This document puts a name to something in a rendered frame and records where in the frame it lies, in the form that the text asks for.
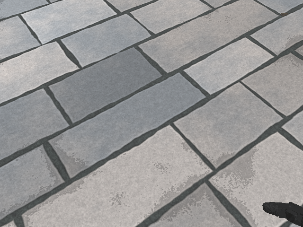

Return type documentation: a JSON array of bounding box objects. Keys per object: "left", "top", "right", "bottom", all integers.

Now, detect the robot right hand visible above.
[{"left": 262, "top": 201, "right": 303, "bottom": 227}]

